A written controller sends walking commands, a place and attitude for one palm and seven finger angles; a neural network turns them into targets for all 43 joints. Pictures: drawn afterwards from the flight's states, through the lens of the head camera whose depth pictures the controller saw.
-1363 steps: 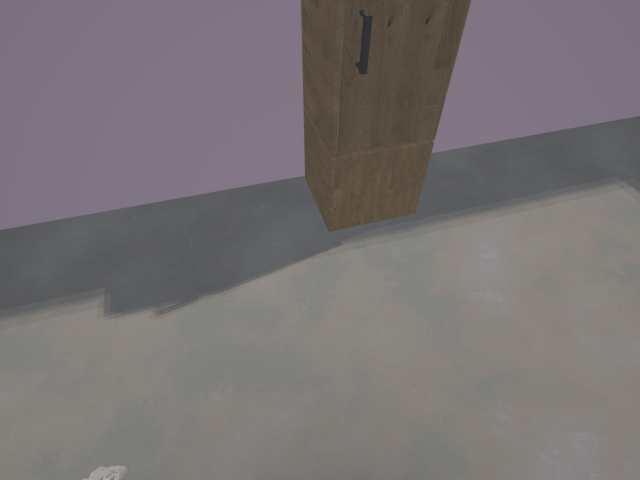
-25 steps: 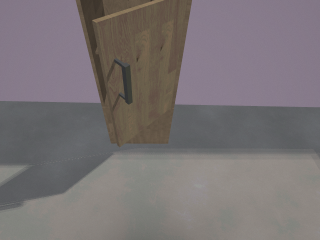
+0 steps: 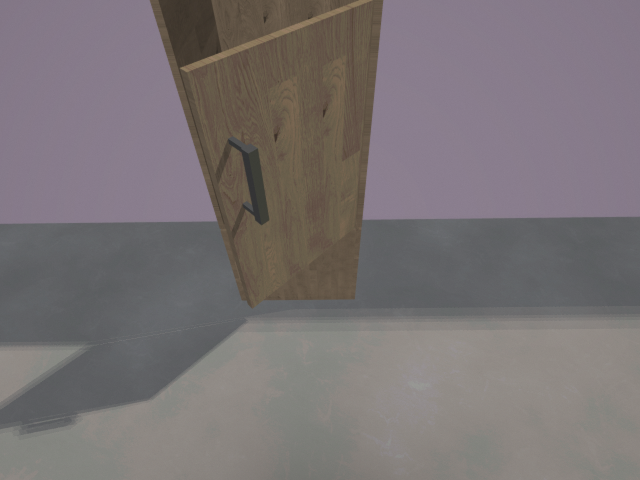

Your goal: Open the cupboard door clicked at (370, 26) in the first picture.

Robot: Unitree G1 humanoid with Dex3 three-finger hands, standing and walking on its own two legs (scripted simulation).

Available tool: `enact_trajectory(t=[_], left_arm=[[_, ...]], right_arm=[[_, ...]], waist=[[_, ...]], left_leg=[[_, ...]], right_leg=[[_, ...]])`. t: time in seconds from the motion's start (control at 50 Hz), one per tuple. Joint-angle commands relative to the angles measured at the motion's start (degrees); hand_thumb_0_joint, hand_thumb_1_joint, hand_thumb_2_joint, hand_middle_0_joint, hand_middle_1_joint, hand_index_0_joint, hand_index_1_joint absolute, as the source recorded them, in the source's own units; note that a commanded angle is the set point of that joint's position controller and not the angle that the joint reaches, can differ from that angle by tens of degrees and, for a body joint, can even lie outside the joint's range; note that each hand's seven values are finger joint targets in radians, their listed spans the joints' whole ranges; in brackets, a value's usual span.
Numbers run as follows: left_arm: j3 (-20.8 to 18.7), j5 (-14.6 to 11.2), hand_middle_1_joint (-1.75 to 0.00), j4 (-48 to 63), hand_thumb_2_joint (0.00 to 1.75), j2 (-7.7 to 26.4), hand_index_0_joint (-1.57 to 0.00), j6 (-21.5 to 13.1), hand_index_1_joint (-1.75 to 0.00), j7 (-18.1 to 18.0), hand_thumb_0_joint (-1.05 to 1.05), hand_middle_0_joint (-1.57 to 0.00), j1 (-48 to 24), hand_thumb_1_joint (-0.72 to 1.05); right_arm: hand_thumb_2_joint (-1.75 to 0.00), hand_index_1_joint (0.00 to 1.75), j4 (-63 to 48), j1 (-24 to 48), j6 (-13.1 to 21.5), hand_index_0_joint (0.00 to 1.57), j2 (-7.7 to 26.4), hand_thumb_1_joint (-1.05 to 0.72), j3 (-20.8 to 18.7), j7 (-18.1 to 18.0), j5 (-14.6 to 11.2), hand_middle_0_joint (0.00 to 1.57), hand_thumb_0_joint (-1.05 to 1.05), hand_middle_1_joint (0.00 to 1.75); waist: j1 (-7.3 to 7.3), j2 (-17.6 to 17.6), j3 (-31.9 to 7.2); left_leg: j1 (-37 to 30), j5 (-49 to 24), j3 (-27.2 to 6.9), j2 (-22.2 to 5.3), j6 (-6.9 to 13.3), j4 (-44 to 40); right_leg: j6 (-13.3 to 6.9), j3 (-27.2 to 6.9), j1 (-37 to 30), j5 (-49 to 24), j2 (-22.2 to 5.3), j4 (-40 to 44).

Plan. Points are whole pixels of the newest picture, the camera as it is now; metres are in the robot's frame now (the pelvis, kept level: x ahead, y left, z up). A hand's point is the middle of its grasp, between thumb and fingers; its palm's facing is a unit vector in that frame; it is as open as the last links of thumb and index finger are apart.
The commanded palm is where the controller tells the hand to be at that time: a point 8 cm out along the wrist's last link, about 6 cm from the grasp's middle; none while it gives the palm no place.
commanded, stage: let the arm hang, fingers relaxed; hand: left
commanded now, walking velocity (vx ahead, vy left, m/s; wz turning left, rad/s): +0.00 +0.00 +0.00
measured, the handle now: (249, 182) +0.56 +0.16 +0.04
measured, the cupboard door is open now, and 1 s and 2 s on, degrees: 45 45 45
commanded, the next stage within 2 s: look to check the result in 0.28 s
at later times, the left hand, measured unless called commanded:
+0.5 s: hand out of the picture +0.03 +0.17 -0.17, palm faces +0.01 -0.97 -0.23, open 7.4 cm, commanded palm none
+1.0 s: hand out of the picture +0.02 +0.15 -0.17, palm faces +0.03 -0.98 -0.20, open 7.4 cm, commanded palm none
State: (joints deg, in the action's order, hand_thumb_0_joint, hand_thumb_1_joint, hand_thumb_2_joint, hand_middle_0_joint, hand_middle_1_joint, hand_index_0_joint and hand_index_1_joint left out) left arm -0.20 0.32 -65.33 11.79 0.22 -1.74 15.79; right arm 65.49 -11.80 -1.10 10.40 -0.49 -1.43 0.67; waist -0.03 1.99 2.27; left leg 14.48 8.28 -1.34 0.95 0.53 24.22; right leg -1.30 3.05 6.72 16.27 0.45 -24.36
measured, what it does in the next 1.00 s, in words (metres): stands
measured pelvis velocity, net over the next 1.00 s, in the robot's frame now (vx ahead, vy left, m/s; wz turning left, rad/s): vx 0.03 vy -0.02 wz -0.01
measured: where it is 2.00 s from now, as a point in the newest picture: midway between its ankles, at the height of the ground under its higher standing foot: outside the picture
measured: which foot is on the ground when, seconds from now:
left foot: down 0.00-1.00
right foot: down 0.00-1.00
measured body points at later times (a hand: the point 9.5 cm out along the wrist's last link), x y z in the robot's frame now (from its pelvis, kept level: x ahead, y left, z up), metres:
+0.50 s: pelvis +0.02 -0.02 +0.00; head +0.04 -0.02 +0.45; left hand +0.03 +0.22 -0.15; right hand +0.02 -0.24 -0.16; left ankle +0.05 +0.11 -0.74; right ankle -0.03 -0.10 -0.74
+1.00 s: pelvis +0.03 -0.02 +0.00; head +0.04 -0.03 +0.45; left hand +0.02 +0.20 -0.16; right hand +0.04 -0.25 -0.16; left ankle +0.05 +0.11 -0.74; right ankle -0.03 -0.10 -0.74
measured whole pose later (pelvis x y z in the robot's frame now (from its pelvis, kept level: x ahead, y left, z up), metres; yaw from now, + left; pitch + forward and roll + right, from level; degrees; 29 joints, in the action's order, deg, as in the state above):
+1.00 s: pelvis +0.03 -0.02 +0.00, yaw -1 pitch -1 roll +0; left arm -0.2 0.1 -65.1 8.2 -0.3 -2.1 16.3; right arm 66.0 -12.9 -0.4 9.2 -0.3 -2.5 0.6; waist -0.1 0.5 2.3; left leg 11.5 10.4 -1.3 -0.6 -1.2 23.3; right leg -2.9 2.7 3.1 17.2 2.0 -21.6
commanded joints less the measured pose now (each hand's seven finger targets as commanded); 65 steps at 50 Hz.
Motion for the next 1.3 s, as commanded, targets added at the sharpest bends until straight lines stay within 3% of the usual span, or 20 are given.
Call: enact_trajectory(t=[0.0,0.14,0.22,0.34,0.56,0.62,0.8,0.96,1.02,1.2,1.24,1.28], left_arm=[[-1.3,0.1,-0.30,1.4,0.90,6.6,-0.20,-0.9,-0.30,-0.2,0.00,-0.20,2.7,0.90],[-1.6,0.1,-0.30,2.1,0.90,5.9,-0.20,-1.1,-0.30,-0.4,0.00,-0.20,1.2,0.90],[-1.8,0.0,-0.30,2.4,0.90,5.8,-0.20,-1.1,-0.30,-0.4,0.00,-0.20,1.1,0.90],[-1.7,0.0,-0.30,2.1,0.90,5.3,-0.20,-1.1,-0.30,-0.4,0.00,-0.20,1.3,0.90],[-1.4,-0.2,-0.30,1.2,0.90,4.1,-0.20,-1.0,-0.30,-0.6,0.00,-0.20,3.4,0.90],[-1.5,-0.1,-0.30,1.1,0.90,4.2,-0.20,-1.2,-0.30,-0.7,0.00,-0.20,4.3,0.90],[-1.3,-0.2,-0.30,0.9,0.90,3.5,-0.20,-1.2,-0.30,-0.7,0.00,-0.20,5.1,0.90],[-1.6,-0.1,-0.30,1.2,0.90,3.5,-0.20,-1.2,-0.30,-0.7,0.00,-0.20,4.9,0.90],[-2.2,0.1,-0.30,1.8,0.90,3.1,-0.20,-0.4,-0.30,-0.8,0.00,-0.20,5.3,0.90],[-5.6,0.7,-0.30,6.7,0.90,6.9,-0.20,1.5,-0.30,0.4,0.00,-0.20,1.4,0.90],[-5.8,0.7,-0.30,7.7,0.90,7.3,-0.20,1.7,-0.30,0.5,0.00,-0.20,0.2,0.90],[-5.8,0.6,-0.30,8.9,0.90,6.3,-0.20,1.8,-0.30,0.9,0.00,-0.20,-0.9,0.90]], right_arm=[[-0.90,0.30,-1.6,-2.5,1.0,0.20,6.4,-0.90,-0.9,-0.2,0.4,0.20,0.00,0.30],[-0.90,0.30,-1.7,-2.1,1.3,0.20,5.8,-0.90,-0.7,-0.4,0.5,0.20,0.00,0.30],[-0.90,0.30,-1.8,-2.2,1.4,0.20,5.9,-0.90,-0.6,-0.6,0.4,0.20,0.00,0.30],[-0.90,0.30,-1.7,-3.0,1.3,0.20,5.4,-0.90,-0.6,-0.7,0.4,0.20,0.00,0.30],[-0.90,0.30,-1.0,-4.2,1.1,0.20,4.7,-0.90,-0.5,-1.0,0.2,0.20,0.00,0.30],[-0.90,0.30,-1.2,-4.3,1.1,0.20,4.8,-0.90,-0.6,-1.1,0.0,0.20,0.00,0.30],[-0.90,0.30,-0.8,-4.4,1.1,0.20,4.2,-0.90,-0.5,-1.2,0.2,0.20,0.00,0.30],[-0.90,0.30,-1.0,-4.3,1.2,0.20,4.3,-0.90,-0.6,-1.2,0.2,0.20,0.00,0.30],[-0.90,0.30,-1.2,-5.1,0.6,0.20,3.6,-0.90,-1.1,-1.6,0.2,0.20,0.00,0.30],[-0.90,0.30,-6.0,-3.5,-0.2,0.20,5.3,-0.90,-3.6,-2.1,0.3,0.20,0.00,0.30],[-0.90,0.30,-6.8,-3.7,-0.2,0.20,5.4,-0.90,-3.8,-2.1,0.3,0.20,0.00,0.30],[-0.90,0.30,-7.2,-4.6,0.2,0.20,7.1,-0.90,-4.0,-2.2,0.6,0.20,0.00,0.30]], waist=[[-0.17,-2.6,1.7],[-0.08,-2.4,1.2],[0.09,0.1,0.5],[-0.20,-2.4,0.4],[-0.19,-2.1,0.7],[-0.11,-3.9,0.6],[-0.26,-1.6,1.1],[-0.13,-2.4,2.2],[-0.15,-2.1,1.8],[-0.44,-5.6,0.8],[-0.78,-3.8,1.1],[-1.10,1.5,0.9]], left_leg=[[-4.0,-4.4,-4.6,-5.6,1.6,-3.4],[-4.1,-7.8,-4.1,-6.0,1.3,-3.3],[-4.6,-9.0,-3.9,-6.0,1.3,-3.0],[-5.4,-9.1,-3.6,-6.1,1.2,-3.1],[-6.5,-9.0,-3.0,-6.2,1.2,-2.8],[-6.7,-8.8,-2.8,-6.2,1.3,-2.5],[-6.8,-8.9,-2.7,-6.2,1.2,-2.5],[-6.2,-9.0,-2.8,-6.2,1.2,-2.6],[-6.5,-8.5,-0.6,-6.8,0.8,0.2],[-2.1,0.2,3.9,-7.2,-0.5,7.5],[-2.5,1.4,3.7,-7.7,-0.5,7.0],[-5.4,-1.6,-0.3,-11.7,1.2,2.3]], right_leg=[[-1.6,-5.5,5.5,-3.3,-6.7,7.1],[-1.3,-5.4,3.1,-8.9,-6.7,7.0],[-1.3,-5.4,2.0,-11.0,-6.7,7.0],[-1.3,-5.1,1.8,-11.5,-6.6,7.4],[-1.3,-5.3,2.0,-12.1,-6.4,7.5],[-1.1,-5.2,1.9,-12.7,-6.3,7.7],[-1.2,-5.6,2.2,-13.2,-6.4,7.5],[-1.1,-5.2,2.1,-13.6,-6.4,7.7],[-1.3,-6.9,3.3,-17.3,-6.3,6.0],[-4.3,-14.9,6.7,-19.9,-7.7,1.2],[-4.5,-15.6,8.7,-18.3,-7.2,0.3],[-2.9,-13.1,12.4,-15.4,-3.2,-4.5]])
